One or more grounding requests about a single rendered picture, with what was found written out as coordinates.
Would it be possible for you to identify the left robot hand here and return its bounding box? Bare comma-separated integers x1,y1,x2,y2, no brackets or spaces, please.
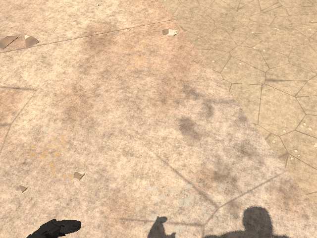
27,219,81,238

